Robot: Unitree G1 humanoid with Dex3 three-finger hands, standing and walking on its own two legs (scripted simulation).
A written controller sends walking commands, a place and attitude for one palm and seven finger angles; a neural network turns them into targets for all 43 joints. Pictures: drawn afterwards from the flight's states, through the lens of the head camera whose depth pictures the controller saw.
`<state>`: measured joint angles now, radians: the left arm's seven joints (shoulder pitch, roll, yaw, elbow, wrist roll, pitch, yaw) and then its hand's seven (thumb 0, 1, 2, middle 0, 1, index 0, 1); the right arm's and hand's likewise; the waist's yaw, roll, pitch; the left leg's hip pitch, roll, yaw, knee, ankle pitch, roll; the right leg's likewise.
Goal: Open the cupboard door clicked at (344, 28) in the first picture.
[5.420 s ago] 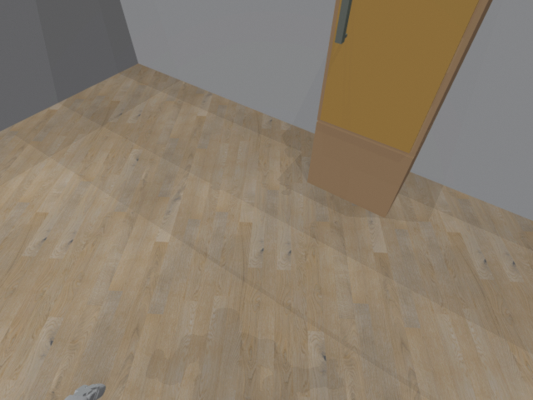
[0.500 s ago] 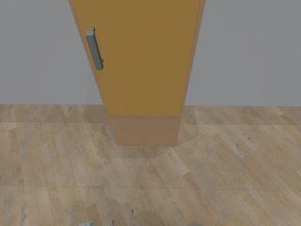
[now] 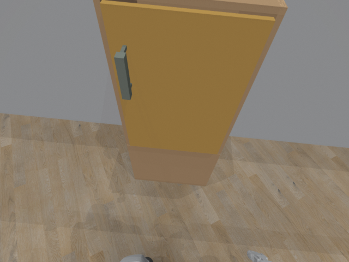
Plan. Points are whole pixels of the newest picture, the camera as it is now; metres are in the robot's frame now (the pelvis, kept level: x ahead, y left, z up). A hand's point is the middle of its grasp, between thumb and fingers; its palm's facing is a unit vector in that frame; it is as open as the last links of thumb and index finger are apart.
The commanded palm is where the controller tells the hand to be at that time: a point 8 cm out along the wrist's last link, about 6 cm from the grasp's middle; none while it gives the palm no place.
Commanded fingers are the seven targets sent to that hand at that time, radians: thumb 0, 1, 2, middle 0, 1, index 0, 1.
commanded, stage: come to a stop and stand still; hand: left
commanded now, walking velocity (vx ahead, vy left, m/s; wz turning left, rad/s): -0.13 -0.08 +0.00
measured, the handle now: (125, 73) +0.56 +0.20 +0.08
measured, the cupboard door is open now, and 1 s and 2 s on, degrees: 0 0 0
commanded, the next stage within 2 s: look again from close up in 1.14 s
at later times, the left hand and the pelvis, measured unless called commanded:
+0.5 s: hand out of the picture -0.01 +0.13 -0.15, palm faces +0.07 -0.96 -0.26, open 7.3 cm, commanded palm none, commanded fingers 0.00 0.90 0.90 -0.20 -0.30 -0.20 -0.30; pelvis -0.03 -0.06 +0.01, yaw +1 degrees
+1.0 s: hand out of the picture -0.04 +0.19 -0.17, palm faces +0.06 -0.98 -0.21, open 7.4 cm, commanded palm none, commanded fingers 0.00 0.90 0.90 -0.20 -0.30 -0.20 -0.30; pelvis -0.06 +0.01 +0.00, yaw +1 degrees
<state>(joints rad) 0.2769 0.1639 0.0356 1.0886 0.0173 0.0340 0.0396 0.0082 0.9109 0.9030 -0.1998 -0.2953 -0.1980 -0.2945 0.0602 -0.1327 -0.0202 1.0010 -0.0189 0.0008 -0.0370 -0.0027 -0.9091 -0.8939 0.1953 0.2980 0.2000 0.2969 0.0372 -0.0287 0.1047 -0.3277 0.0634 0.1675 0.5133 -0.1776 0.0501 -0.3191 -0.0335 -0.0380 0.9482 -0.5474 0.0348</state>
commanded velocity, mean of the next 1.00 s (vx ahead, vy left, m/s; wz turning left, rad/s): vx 0.03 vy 0.06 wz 0.00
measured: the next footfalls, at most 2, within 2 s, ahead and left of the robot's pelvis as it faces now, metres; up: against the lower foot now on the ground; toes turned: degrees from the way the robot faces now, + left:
right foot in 0.24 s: +0.01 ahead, -0.17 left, +0.00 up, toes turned -3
left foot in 0.66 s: -0.01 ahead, +0.10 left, +0.00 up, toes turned +8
